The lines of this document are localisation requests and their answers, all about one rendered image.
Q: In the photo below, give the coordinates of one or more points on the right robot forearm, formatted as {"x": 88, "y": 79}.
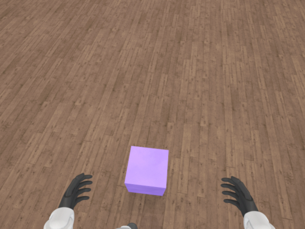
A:
{"x": 256, "y": 220}

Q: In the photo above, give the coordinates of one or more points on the left robot forearm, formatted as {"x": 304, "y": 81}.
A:
{"x": 61, "y": 218}

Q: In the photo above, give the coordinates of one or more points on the robot left hand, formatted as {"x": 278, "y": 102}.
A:
{"x": 70, "y": 199}

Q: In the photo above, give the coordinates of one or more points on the robot right hand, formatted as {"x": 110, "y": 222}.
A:
{"x": 245, "y": 202}

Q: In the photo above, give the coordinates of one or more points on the carton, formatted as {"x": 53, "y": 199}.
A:
{"x": 147, "y": 171}

